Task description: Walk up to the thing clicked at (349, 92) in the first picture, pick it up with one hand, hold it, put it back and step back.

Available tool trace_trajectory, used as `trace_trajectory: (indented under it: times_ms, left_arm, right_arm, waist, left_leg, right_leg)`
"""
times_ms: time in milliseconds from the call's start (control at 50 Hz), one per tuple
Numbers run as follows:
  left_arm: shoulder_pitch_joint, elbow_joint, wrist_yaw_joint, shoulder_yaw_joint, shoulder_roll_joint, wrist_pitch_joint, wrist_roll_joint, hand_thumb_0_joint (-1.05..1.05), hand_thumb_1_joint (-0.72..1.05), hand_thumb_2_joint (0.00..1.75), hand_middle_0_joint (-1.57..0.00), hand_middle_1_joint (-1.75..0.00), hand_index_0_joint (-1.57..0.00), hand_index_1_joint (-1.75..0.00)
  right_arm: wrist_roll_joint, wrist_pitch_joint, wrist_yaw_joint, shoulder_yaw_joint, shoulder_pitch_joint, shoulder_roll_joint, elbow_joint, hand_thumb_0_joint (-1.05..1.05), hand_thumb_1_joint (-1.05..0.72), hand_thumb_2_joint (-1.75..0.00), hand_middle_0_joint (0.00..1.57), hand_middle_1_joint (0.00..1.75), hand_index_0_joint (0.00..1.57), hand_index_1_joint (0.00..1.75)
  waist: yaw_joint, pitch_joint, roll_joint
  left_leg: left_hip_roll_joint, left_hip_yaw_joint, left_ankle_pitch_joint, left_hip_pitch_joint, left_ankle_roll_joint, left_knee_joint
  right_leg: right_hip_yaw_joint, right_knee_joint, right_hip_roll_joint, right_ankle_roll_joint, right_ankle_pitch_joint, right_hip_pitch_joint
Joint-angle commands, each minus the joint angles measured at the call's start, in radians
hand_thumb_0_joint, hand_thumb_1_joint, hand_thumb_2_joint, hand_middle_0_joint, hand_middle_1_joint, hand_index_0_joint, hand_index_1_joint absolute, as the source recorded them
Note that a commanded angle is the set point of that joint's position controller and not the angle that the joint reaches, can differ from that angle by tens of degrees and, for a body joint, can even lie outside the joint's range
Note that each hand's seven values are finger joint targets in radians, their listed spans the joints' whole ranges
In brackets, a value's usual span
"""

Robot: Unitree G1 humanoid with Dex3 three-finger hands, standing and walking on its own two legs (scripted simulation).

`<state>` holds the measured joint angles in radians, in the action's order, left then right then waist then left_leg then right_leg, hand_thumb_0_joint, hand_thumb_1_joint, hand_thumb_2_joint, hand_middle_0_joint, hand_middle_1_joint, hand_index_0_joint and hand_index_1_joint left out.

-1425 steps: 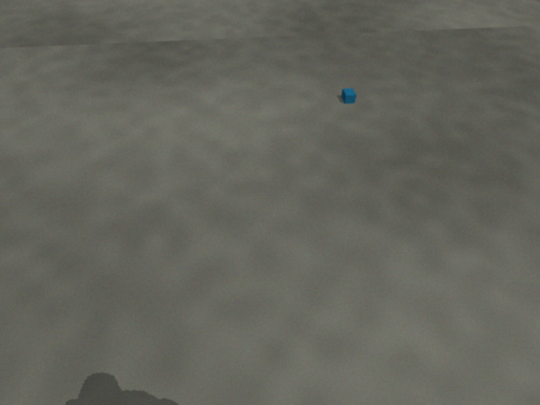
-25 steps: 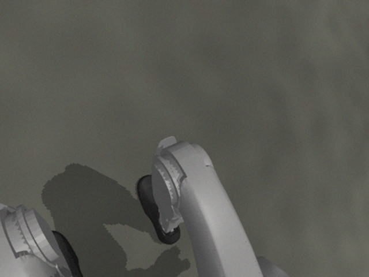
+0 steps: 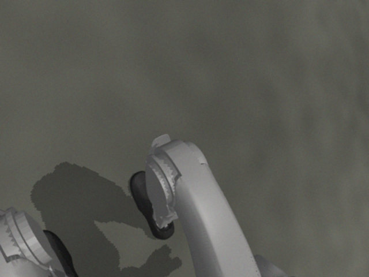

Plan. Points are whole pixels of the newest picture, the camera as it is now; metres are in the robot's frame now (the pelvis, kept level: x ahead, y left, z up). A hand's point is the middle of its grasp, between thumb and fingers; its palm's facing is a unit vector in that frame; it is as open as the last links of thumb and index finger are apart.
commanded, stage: open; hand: left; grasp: from above
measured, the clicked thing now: out of the picture +0.48 +0.34 -0.29
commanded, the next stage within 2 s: withdraw in 0.48 s
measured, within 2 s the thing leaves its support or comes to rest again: neither
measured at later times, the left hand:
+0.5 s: hand out of the picture +0.47 +0.33 -0.24, palm faces -0.29 -0.32 -0.90, open 14.1 cm
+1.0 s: hand out of the picture +0.47 +0.37 -0.14, palm faces -0.35 -0.17 -0.92, open 14.2 cm
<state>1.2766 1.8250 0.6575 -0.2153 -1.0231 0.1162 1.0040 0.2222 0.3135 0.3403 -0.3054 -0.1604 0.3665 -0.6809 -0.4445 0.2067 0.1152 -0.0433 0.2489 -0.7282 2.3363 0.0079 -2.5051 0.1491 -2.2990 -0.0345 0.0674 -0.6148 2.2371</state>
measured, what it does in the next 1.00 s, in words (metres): stands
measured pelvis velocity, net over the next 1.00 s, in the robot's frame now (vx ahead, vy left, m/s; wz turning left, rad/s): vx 0.01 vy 0.00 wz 0.05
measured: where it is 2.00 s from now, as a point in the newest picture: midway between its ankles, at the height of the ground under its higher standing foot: (115, 246)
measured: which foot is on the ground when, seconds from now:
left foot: down 0.00-1.00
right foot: down 0.00-1.00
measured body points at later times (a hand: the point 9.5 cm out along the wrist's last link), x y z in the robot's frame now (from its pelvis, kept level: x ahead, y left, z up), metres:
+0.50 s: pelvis +0.00 +0.00 +0.00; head +0.30 +0.11 +0.31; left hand +0.48 +0.35 -0.19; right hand +0.00 -0.24 -0.04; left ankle +0.06 +0.13 -0.28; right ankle +0.13 -0.12 -0.28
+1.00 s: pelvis +0.01 +0.00 +0.02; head +0.24 +0.09 +0.39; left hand +0.48 +0.37 -0.08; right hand +0.05 -0.26 -0.07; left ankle +0.06 +0.12 -0.28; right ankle +0.13 -0.12 -0.28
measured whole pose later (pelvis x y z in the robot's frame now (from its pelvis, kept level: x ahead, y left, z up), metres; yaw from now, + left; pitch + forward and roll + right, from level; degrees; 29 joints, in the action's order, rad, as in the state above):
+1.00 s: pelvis +0.01 +0.00 +0.02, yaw +3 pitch +33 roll -12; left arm 0.98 1.37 0.32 -0.10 -0.84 0.11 1.04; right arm 0.14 0.17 0.31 -0.16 -0.21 0.35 -0.71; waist -0.32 -0.01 -0.04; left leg -0.03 0.20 -0.73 2.31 0.00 -2.44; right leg 0.11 -2.28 -0.01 0.05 -0.65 2.23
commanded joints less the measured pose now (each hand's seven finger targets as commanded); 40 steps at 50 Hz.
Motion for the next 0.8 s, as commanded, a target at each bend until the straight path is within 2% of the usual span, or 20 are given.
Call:
trace_trajectory:
  times_ms: [0,60,80,100,120,160,180,200,240,340,420,440,480,540,560,580,660,720,760,780]
  left_arm:
    - [0.229,-0.097,0.023,0.016,-0.19,0.017,-0.005,0.0,-0.56,1.02,-0.12,-1.0,-0.1,-1.01]
    - [0.225,-0.095,0.011,-0.002,-0.209,0.017,-0.009,0.0,-0.58,1.05,-0.11,-1.0,-0.08,-1.02]
    - [0.243,-0.113,0.004,0.029,-0.188,0.012,-0.01,0.0,-0.58,1.07,-0.11,-1.01,-0.08,-1.04]
    - [0.214,-0.075,0.005,0.002,-0.217,0.014,-0.009,0.0,-0.6,1.09,-0.11,-1.0,-0.07,-1.03]
    - [0.237,-0.097,0.0,0.024,-0.203,0.007,-0.006,0.0,-0.59,1.11,-0.11,-1.01,-0.08,-1.04]
    - [0.242,-0.108,-0.009,0.025,-0.196,0.001,-0.001,0.0,-0.58,1.1,-0.11,-1.02,-0.08,-1.05]
    - [0.281,-0.151,-0.011,0.049,-0.184,-0.01,-0.005,0.0,-0.59,1.09,-0.1,-1.01,-0.07,-1.04]
    - [0.234,-0.08,-0.006,0.031,-0.201,-0.007,0.001,0.0,-0.59,1.08,-0.1,-1.0,-0.07,-1.03]
    - [0.247,-0.109,-0.007,0.042,-0.202,-0.019,0.002,0.0,-0.58,1.06,-0.1,-1.02,-0.08,-1.04]
    - [0.283,-0.147,0.009,0.049,-0.209,-0.03,0.002,0.0,-0.57,1.04,-0.1,-1.01,-0.08,-1.02]
    - [0.246,-0.108,0.019,0.035,-0.22,-0.02,0.01,0.0,-0.57,1.05,-0.1,-0.99,-0.07,-1.02]
    - [0.284,-0.142,0.017,0.049,-0.203,-0.021,0.007,0.0,-0.57,1.06,-0.1,-1.0,-0.07,-1.02]
    - [0.248,-0.113,0.023,0.028,-0.228,-0.012,0.004,0.0,-0.57,1.05,-0.1,-0.99,-0.07,-1.02]
    - [0.246,-0.127,0.019,0.041,-0.21,-0.007,0.001,0.0,-0.58,1.05,-0.09,-0.97,-0.07,-1.0]
    - [0.238,-0.126,0.021,0.035,-0.222,-0.006,-0.001,0.0,-0.57,1.03,-0.09,-0.98,-0.07,-1.0]
    - [0.233,-0.119,0.015,0.039,-0.208,0.001,-0.006,0.0,-0.54,1.0,-0.06,-1.01,-0.07,-1.01]
    - [0.221,-0.166,-0.006,0.038,-0.221,0.003,-0.006,0.0,-0.54,1.0,-0.07,-1.01,-0.07,-1.01]
    - [0.261,-0.343,-0.033,0.042,-0.227,-0.006,0.007,0.0,-0.55,1.01,-0.07,-1.01,-0.07,-1.01]
    - [0.229,-0.484,-0.058,0.015,-0.245,-0.006,0.027,0.0,-0.55,1.01,-0.07,-1.0,-0.07,-1.01]
    - [0.207,-0.577,-0.082,0.031,-0.206,-0.007,0.025,0.0,-0.56,1.01,-0.08,-0.99,-0.07,-1.0]
  right_arm:
    - [-0.008,0.004,0.0,0.089,-0.243,0.331,-0.045,0.0,-0.89,-0.9,0.2,0.3,0.2,0.3]
    - [-0.01,0.003,-0.004,0.087,-0.252,0.336,-0.046,0.0,-0.89,-0.9,0.2,0.3,0.2,0.3]
    - [-0.009,0.004,-0.006,0.086,-0.241,0.337,-0.039,0.0,-0.89,-0.9,0.2,0.3,0.2,0.3]
    - [-0.011,0.005,-0.01,0.083,-0.245,0.341,-0.045,0.0,-0.89,-0.9,0.2,0.3,0.2,0.3]
    - [-0.01,0.005,-0.014,0.085,-0.237,0.342,-0.042,0.0,-0.89,-0.9,0.2,0.3,0.2,0.3]
    - [-0.007,0.01,-0.016,0.084,-0.25,0.341,-0.045,0.0,-0.89,-0.9,0.2,0.3,0.2,0.3]
    - [-0.008,0.012,-0.017,0.083,-0.235,0.34,-0.032,0.0,-0.89,-0.9,0.2,0.3,0.2,0.3]
    - [-0.01,0.015,-0.021,0.082,-0.244,0.346,-0.046,0.0,-0.89,-0.9,0.2,0.3,0.2,0.3]
    - [-0.006,0.015,-0.023,0.081,-0.249,0.346,-0.042,0.0,-0.89,-0.9,0.2,0.3,0.2,0.3]
    - [-0.006,0.013,-0.027,0.077,-0.241,0.342,-0.032,0.0,-0.89,-0.9,0.2,0.3,0.2,0.3]
    - [-0.007,0.008,-0.025,0.079,-0.257,0.35,-0.048,0.0,-0.89,-0.9,0.2,0.3,0.2,0.3]
    - [-0.006,0.011,-0.023,0.076,-0.235,0.343,-0.024,0.0,-0.89,-0.9,0.2,0.3,0.2,0.3]
    - [-0.008,0.006,-0.021,0.076,-0.251,0.351,-0.038,0.0,-0.89,-0.9,0.2,0.3,0.2,0.3]
    - [-0.006,0.004,-0.019,0.073,-0.244,0.342,-0.021,0.0,-0.89,-0.9,0.2,0.3,0.2,0.3]
    - [-0.008,0.006,-0.02,0.073,-0.233,0.343,-0.021,0.0,-0.89,-0.9,0.2,0.3,0.2,0.3]
    - [-0.006,0.005,-0.019,0.074,-0.247,0.338,-0.022,0.0,-0.91,-0.9,0.2,0.3,0.2,0.3]
    - [-0.013,0.001,-0.022,0.086,-0.258,0.338,-0.035,0.0,-0.91,-0.9,0.2,0.3,0.2,0.3]
    - [-0.028,-0.003,-0.026,0.103,-0.24,0.319,-0.025,0.0,-0.91,-0.91,0.2,0.3,0.2,0.3]
    - [-0.039,-0.015,-0.025,0.132,-0.255,0.313,-0.049,0.0,-0.91,-0.91,0.2,0.3,0.2,0.3]
    - [-0.052,-0.02,-0.021,0.143,-0.222,0.297,-0.023,0.0,-0.91,-0.91,0.2,0.3,0.2,0.3]
  waist:
    - [-0.058,-0.657,-0.544]
    - [-0.063,-0.651,-0.53]
    - [-0.065,-0.639,-0.528]
    - [-0.06,-0.643,-0.509]
    - [-0.067,-0.634,-0.521]
    - [-0.075,-0.627,-0.534]
    - [-0.071,-0.633,-0.544]
    - [-0.071,-0.635,-0.522]
    - [-0.079,-0.633,-0.529]
    - [-0.071,-0.655,-0.564]
    - [-0.067,-0.655,-0.58]
    - [-0.078,-0.631,-0.583]
    - [-0.064,-0.638,-0.558]
    - [-0.07,-0.644,-0.551]
    - [-0.053,-0.653,-0.56]
    - [-0.067,-0.646,-0.545]
    - [-0.044,-0.695,-0.58]
    - [-0.005,-0.794,-0.64]
    - [0.044,-0.943,-0.767]
    - [0.072,-1.005,-0.813]
  left_leg:
    - [-0.023,-0.087,0.274,-0.493,-0.005,0.271]
    - [-0.02,-0.085,0.267,-0.474,-0.002,0.274]
    - [-0.019,-0.094,0.251,-0.458,0.0,0.271]
    - [-0.02,-0.089,0.244,-0.445,0.001,0.274]
    - [-0.018,-0.093,0.224,-0.444,0.001,0.275]
    - [-0.019,-0.087,0.232,-0.479,-0.003,0.278]
    - [-0.02,-0.091,0.225,-0.473,-0.003,0.279]
    - [-0.021,-0.084,0.213,-0.48,-0.004,0.282]
    - [-0.017,-0.095,0.211,-0.466,-0.002,0.278]
    - [-0.023,-0.088,0.232,-0.507,-0.01,0.286]
    - [-0.026,-0.079,0.25,-0.538,-0.018,0.296]
    - [-0.024,-0.083,0.239,-0.521,-0.015,0.29]
    - [-0.026,-0.083,0.252,-0.498,-0.012,0.289]
    - [-0.023,-0.093,0.278,-0.496,-0.009,0.282]
    - [-0.024,-0.092,0.268,-0.499,-0.011,0.29]
    - [-0.023,-0.094,0.277,-0.499,-0.007,0.28]
    - [-0.023,-0.097,0.266,-0.515,-0.01,0.302]
    - [-0.019,-0.108,0.282,-0.56,-0.013,0.301]
    - [-0.018,-0.107,0.36,-0.672,-0.03,0.32]
    - [-0.016,-0.108,0.394,-0.732,-0.039,0.331]
  right_leg:
    - [0.126,0.168,-0.046,-0.086,0.256,-0.399]
    - [0.122,0.169,-0.042,-0.085,0.251,-0.406]
    - [0.117,0.178,-0.048,-0.084,0.239,-0.41]
    - [0.12,0.181,-0.047,-0.083,0.233,-0.414]
    - [0.116,0.183,-0.048,-0.085,0.218,-0.407]
    - [0.122,0.178,-0.044,-0.086,0.222,-0.393]
    - [0.121,0.182,-0.049,-0.087,0.217,-0.401]
    - [0.127,0.181,-0.047,-0.087,0.208,-0.394]
    - [0.122,0.187,-0.047,-0.084,0.212,-0.42]
    - [0.126,0.184,-0.048,-0.087,0.228,-0.423]
    - [0.133,0.174,-0.045,-0.089,0.238,-0.404]
    - [0.129,0.174,-0.043,-0.089,0.233,-0.393]
    - [0.127,0.18,-0.045,-0.086,0.242,-0.414]
    - [0.119,0.185,-0.047,-0.085,0.266,-0.439]
    - [0.12,0.186,-0.049,-0.087,0.253,-0.435]
    - [0.119,0.189,-0.049,-0.084,0.268,-0.443]
    - [0.119,0.194,-0.047,-0.088,0.251,-0.463]
    - [0.112,0.189,-0.049,-0.094,0.261,-0.473]
    - [0.112,0.159,-0.042,-0.105,0.305,-0.468]
    - [0.108,0.147,-0.039,-0.111,0.312,-0.444]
